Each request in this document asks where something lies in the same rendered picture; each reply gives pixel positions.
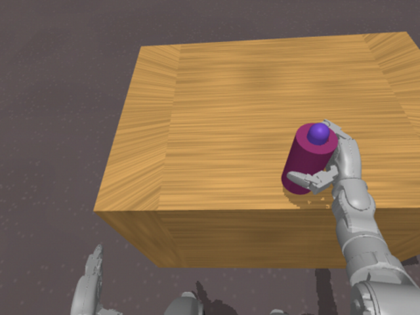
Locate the right robot hand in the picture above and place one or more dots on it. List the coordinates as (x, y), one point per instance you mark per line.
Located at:
(344, 163)

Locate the bottle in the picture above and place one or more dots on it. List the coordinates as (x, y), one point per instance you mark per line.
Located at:
(312, 147)

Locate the left robot hand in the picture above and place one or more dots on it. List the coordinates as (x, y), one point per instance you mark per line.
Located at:
(86, 299)

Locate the right robot arm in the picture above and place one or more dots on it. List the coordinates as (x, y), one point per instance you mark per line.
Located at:
(379, 282)

